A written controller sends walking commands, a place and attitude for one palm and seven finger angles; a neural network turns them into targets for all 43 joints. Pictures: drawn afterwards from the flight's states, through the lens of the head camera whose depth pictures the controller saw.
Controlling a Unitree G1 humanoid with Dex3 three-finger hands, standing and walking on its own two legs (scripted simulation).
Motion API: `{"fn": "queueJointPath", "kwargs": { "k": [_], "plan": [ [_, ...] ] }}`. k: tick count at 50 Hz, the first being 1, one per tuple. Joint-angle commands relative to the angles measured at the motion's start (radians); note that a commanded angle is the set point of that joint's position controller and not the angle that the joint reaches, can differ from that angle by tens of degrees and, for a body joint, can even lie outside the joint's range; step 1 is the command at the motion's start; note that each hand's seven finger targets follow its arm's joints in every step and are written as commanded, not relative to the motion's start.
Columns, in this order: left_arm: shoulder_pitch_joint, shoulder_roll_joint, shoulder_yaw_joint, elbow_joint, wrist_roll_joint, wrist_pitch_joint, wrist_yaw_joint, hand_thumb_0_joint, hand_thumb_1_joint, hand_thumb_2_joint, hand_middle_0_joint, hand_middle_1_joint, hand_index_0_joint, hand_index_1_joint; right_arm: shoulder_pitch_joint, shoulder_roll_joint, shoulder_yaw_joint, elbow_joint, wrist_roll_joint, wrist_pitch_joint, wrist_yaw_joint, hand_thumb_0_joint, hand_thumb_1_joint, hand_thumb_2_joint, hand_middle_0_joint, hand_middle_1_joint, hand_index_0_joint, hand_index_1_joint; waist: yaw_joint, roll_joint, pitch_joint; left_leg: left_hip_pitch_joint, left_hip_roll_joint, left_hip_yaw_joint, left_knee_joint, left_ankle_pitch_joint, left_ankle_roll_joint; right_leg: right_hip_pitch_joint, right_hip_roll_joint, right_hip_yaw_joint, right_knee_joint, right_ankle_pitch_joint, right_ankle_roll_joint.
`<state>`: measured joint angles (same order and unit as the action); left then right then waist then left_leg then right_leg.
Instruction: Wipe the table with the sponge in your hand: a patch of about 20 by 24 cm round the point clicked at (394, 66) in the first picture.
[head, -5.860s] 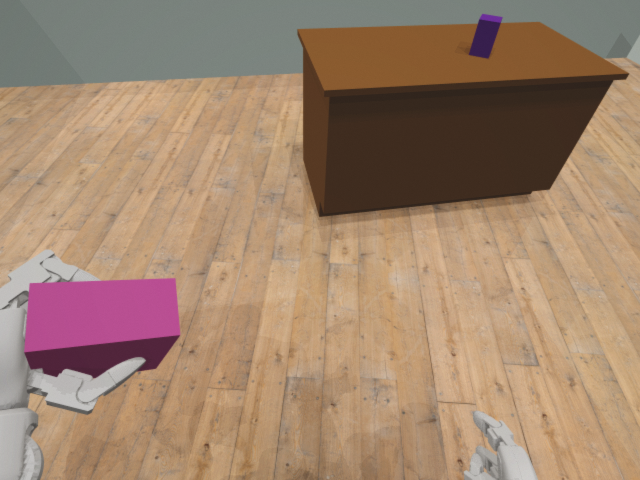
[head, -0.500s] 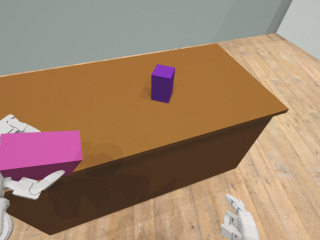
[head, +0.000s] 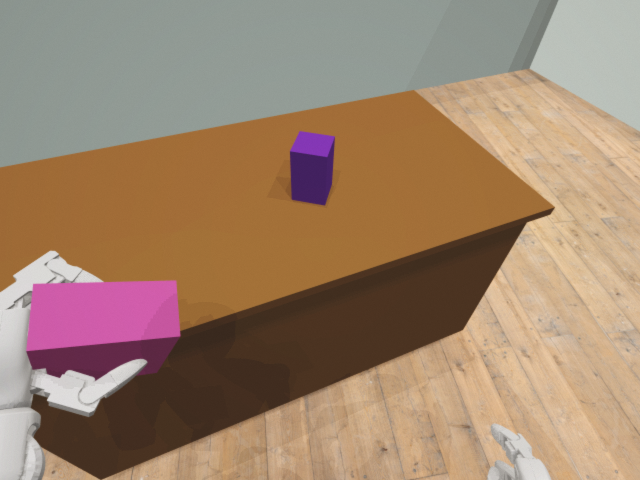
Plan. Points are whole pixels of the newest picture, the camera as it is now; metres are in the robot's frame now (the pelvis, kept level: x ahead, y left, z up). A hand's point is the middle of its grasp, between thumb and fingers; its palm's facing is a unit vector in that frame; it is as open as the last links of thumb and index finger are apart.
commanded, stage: look again from close up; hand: left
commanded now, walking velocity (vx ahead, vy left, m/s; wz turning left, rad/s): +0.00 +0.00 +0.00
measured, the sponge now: (125, 334) +0.23 +0.21 +0.13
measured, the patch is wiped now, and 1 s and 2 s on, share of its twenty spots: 0.00 0.00 0.00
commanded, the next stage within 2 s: shuffle to correct the standing spot in 0.34 s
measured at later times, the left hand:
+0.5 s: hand (9, 276) +0.26 +0.32 +0.17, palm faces +0.44 -0.83 -0.34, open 9.7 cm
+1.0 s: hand (48, 246) +0.31 +0.31 +0.17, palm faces +0.37 -0.84 -0.40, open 9.7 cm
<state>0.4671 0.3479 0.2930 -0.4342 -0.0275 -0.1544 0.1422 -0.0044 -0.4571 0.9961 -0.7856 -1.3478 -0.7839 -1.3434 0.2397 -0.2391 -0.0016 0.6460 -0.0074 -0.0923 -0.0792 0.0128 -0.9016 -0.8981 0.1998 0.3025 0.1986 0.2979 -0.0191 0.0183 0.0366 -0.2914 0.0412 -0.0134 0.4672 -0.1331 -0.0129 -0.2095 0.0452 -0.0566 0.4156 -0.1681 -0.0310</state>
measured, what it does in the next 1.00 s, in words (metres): shifts its weight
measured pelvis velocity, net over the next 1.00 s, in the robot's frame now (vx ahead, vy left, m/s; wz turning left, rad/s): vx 0.09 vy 0.06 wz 0.02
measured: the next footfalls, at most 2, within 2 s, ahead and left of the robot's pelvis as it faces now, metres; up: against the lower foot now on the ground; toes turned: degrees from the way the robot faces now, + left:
none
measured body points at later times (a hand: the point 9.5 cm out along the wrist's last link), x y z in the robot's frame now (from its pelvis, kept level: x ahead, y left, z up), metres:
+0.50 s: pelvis +0.04 +0.06 +0.00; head +0.06 +0.10 +0.45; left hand +0.23 +0.36 +0.19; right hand +0.23 -0.14 -0.06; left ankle +0.07 +0.12 -0.74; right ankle +0.04 -0.10 -0.74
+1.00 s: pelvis +0.09 +0.06 -0.01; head +0.12 +0.09 +0.44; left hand +0.28 +0.35 +0.19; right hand +0.27 -0.17 -0.08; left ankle +0.07 +0.12 -0.74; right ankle +0.04 -0.10 -0.74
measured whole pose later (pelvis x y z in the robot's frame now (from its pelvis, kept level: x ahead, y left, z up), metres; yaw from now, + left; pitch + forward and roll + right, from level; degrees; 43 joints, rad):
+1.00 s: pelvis +0.09 +0.06 -0.01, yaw +1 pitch +1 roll -2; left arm 0.44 0.40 0.38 -0.53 -0.04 -0.26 0.10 0.00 -0.46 1.00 -0.79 -1.34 -0.79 -1.34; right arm 0.20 -0.22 0.00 0.58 0.01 -0.09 0.00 0.01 -0.90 -0.90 0.20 0.30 0.20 0.30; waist -0.01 -0.01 0.03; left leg -0.29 -0.08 -0.02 0.65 -0.37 0.10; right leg -0.20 -0.02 -0.01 0.56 -0.37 0.04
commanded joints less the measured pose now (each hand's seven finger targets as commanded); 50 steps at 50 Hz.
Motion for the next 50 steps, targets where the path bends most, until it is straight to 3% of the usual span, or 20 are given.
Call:
{"fn": "queueJointPath", "kwargs": {
  "k": [1,2,3,4,7,11,12,14,17,18,20,24,28,31,33,37,42,43,46,50],
  "plan": [
    [-0.552,0.465,0.363,-0.036,0.038,-0.161,-0.021,0.0,0.1,1.3,-1.2,-1.6,-1.2,-1.6,-0.063,0.006,0.006,-0.125,0.002,-0.089,0.004,0.0,-0.9,-0.9,0.2,0.3,0.2,0.3,0.029,-0.177,-0.186,0.046,-0.086,0.021,0.147,-0.055,0.047,-0.076,-0.238,0.203,-0.165,-0.093,0.018],
    [-0.352,0.405,0.37,-0.12,-0.009,-0.154,-0.007,0.0,0.1,1.3,-1.2,-1.6,-1.2,-1.6,-0.141,-0.05,-0.033,-0.197,0.014,-0.105,0.014,0.0,-0.9,-0.9,0.2,0.3,0.2,0.3,0.088,-0.037,-0.142,0.082,-0.066,0.01,0.092,-0.055,0.022,-0.087,-0.217,0.296,-0.183,-0.095,-0.025],
    [-0.246,0.252,0.239,0.057,-0.014,-0.154,-0.031,0.0,0.1,1.3,-1.2,-1.6,-1.2,-1.6,-0.088,-0.061,-0.04,-0.195,0.012,-0.12,0.014,0.0,-0.9,-0.9,0.2,0.3,0.2,0.3,0.072,0.041,-0.159,0.058,-0.044,0.011,0.062,-0.085,0.011,-0.038,-0.227,0.271,-0.159,-0.15,-0.038],
    [-0.192,0.23,0.202,-0.033,-0.035,-0.169,-0.045,0.0,0.1,1.3,-1.2,-1.6,-1.2,-1.6,-0.078,-0.08,-0.044,-0.198,0.011,-0.128,0.022,0.0,-0.9,-0.9,0.2,0.3,0.2,0.3,0.08,0.128,-0.144,0.086,-0.043,-0.006,0.011,-0.111,0.018,-0.049,-0.193,0.25,-0.151,-0.173,-0.028],
    [-0.065,0.138,0.112,-0.102,-0.053,-0.177,-0.068,0.0,0.1,1.3,-1.2,-1.6,-1.2,-1.6,-0.091,-0.089,-0.04,-0.186,0.017,-0.152,0.053,0.0,-0.9,-0.9,0.2,0.3,0.2,0.3,0.071,0.081,-0.153,0.105,-0.014,-0.046,-0.105,-0.178,0.022,-0.028,-0.118,0.156,-0.129,-0.26,-0.005],
    [-0.096,0.183,0.134,-0.13,-0.014,-0.168,-0.051,0.0,0.1,1.3,-1.2,-1.6,-1.2,-1.6,-0.102,-0.098,-0.032,-0.204,0.014,-0.158,0.045,0.0,-0.9,-0.9,0.2,0.3,0.2,0.3,0.069,-0.031,-0.076,-0.037,0.038,-0.131,-0.255,-0.374,0.04,0.022,-0.044,0.085,-0.072,-0.226,0.028],
    [-0.125,0.226,0.176,-0.157,-0.008,-0.167,-0.04,0.0,0.1,1.3,-1.2,-1.6,-1.2,-1.6,-0.123,-0.103,-0.029,-0.205,0.014,-0.156,0.044,0.0,-0.9,-0.9,0.2,0.3,0.2,0.3,0.065,-0.006,-0.069,-0.021,0.045,-0.128,-0.268,-0.357,0.039,0.015,-0.032,0.069,-0.046,-0.187,0.031],
    [-0.201,0.22,0.185,-0.159,0.0,-0.169,-0.034,0.0,0.1,1.3,-1.2,-1.6,-1.2,-1.6,-0.125,-0.094,-0.023,-0.216,0.006,-0.147,0.035,0.0,-0.9,-0.9,0.2,0.3,0.2,0.3,0.061,0.0,-0.077,-0.045,0.06,-0.152,-0.282,-0.343,0.05,0.057,-0.034,0.058,-0.003,-0.127,0.032],
    [-0.321,0.276,0.223,-0.25,0.011,-0.18,-0.026,0.0,0.1,1.3,-1.2,-1.6,-1.2,-1.6,-0.149,-0.091,-0.014,-0.215,-0.008,-0.146,0.033,0.0,-0.9,-0.9,0.2,0.3,0.2,0.3,0.055,0.115,-0.102,0.002,0.069,-0.138,-0.28,-0.324,0.05,0.058,-0.031,0.049,0.024,-0.087,0.032],
    [-0.337,0.256,0.209,-0.252,0.012,-0.184,-0.025,0.0,0.1,1.3,-1.2,-1.6,-1.2,-1.6,-0.141,-0.084,-0.013,-0.211,-0.013,-0.148,0.032,0.0,-0.9,-0.9,0.2,0.3,0.2,0.3,0.057,0.144,-0.117,0.004,0.073,-0.152,-0.27,-0.309,0.054,0.072,-0.04,0.053,0.017,-0.073,0.026],
    [-0.329,0.221,0.173,-0.278,0.011,-0.188,-0.026,0.0,0.1,1.3,-1.2,-1.6,-1.2,-1.6,-0.137,-0.081,-0.009,-0.212,-0.015,-0.156,0.038,0.0,-0.9,-0.9,0.2,0.3,0.2,0.3,0.058,0.161,-0.147,0.076,0.058,-0.129,-0.227,-0.192,0.041,0.066,-0.045,0.06,-0.008,-0.028,0.016],
    [-0.232,0.161,0.127,-0.271,0.008,-0.179,-0.024,0.0,0.1,1.3,-1.2,-1.6,-1.2,-1.6,-0.126,-0.086,-0.019,-0.197,-0.016,-0.151,0.058,0.0,-0.9,-0.9,0.2,0.3,0.2,0.3,0.052,0.116,-0.219,0.166,0.025,-0.086,-0.105,0.118,0.014,0.08,-0.057,0.055,-0.04,0.083,0.006],
    [-0.118,0.13,0.117,-0.178,0.002,-0.154,-0.028,0.0,0.1,1.3,-1.2,-1.6,-1.2,-1.6,-0.112,-0.096,-0.035,-0.192,-0.012,-0.114,0.07,0.0,-0.9,-0.9,0.2,0.3,0.2,0.3,0.041,0.084,-0.203,0.122,0.015,-0.084,-0.073,0.108,0.014,0.07,-0.06,0.034,-0.009,0.064,-0.003],
    [-0.125,0.166,0.155,-0.167,-0.005,-0.149,-0.029,0.0,0.1,1.3,-1.2,-1.6,-1.2,-1.6,-0.118,-0.098,-0.04,-0.206,-0.004,-0.08,0.063,0.0,-0.9,-0.9,0.2,0.3,0.2,0.3,0.035,0.07,-0.157,0.07,0.025,-0.114,-0.084,0.046,0.024,0.047,-0.055,0.025,0.031,0.028,-0.004],
    [-0.129,0.185,0.174,-0.183,-0.011,-0.151,-0.028,0.0,0.1,1.3,-1.2,-1.6,-1.2,-1.6,-0.123,-0.094,-0.039,-0.214,0.002,-0.069,0.056,0.0,-0.9,-0.9,0.2,0.3,0.2,0.3,0.033,0.033,-0.157,0.064,0.03,-0.115,-0.059,0.091,0.033,0.052,-0.066,0.018,0.046,0.053,-0.004],
    [-0.186,0.237,0.198,-0.295,-0.016,-0.162,-0.026,0.0,0.1,1.3,-1.2,-1.6,-1.2,-1.6,-0.142,-0.097,-0.037,-0.236,0.012,-0.064,0.051,0.0,-0.9,-0.9,0.2,0.3,0.2,0.3,0.03,0.073,-0.189,0.094,0.02,-0.093,0.006,0.231,0.043,0.067,-0.083,0.029,0.09,0.134,-0.009],
    [-0.131,0.231,0.195,-0.326,-0.017,-0.165,-0.016,0.0,0.1,1.3,-1.2,-1.6,-1.2,-1.6,-0.132,-0.104,-0.045,-0.236,0.02,-0.069,0.059,0.0,-0.9,-0.9,0.2,0.3,0.2,0.3,0.028,0.075,-0.236,0.102,0.007,-0.076,0.094,0.343,0.05,0.117,-0.118,0.061,0.12,0.254,-0.025],
    [-0.117,0.197,0.175,-0.316,-0.02,-0.166,-0.017,0.0,0.1,1.3,-1.2,-1.6,-1.2,-1.6,-0.121,-0.103,-0.047,-0.234,0.021,-0.067,0.06,0.0,-0.9,-0.9,0.2,0.3,0.2,0.3,0.025,0.052,-0.232,0.099,0.004,-0.076,0.103,0.353,0.048,0.115,-0.121,0.058,0.133,0.259,-0.029],
    [-0.081,0.217,0.204,-0.305,-0.023,-0.164,-0.015,0.0,0.1,1.3,-1.2,-1.6,-1.2,-1.6,-0.113,-0.107,-0.055,-0.231,0.024,-0.056,0.063,0.0,-0.9,-0.9,0.2,0.3,0.2,0.3,0.021,0.069,-0.229,0.107,0.012,-0.085,0.1,0.386,0.048,0.099,-0.116,0.052,0.157,0.247,-0.021],
    [-0.042,0.215,0.221,-0.254,-0.029,-0.164,-0.017,0.0,0.1,1.3,-1.2,-1.6,-1.2,-1.6,-0.109,-0.11,-0.057,-0.23,0.027,-0.035,0.063,0.0,-0.9,-0.9,0.2,0.3,0.2,0.3,0.019,0.013,-0.2,0.036,0.001,-0.078,0.121,0.348,0.043,0.122,-0.133,0.06,0.149,0.271,-0.029]
  ]
}}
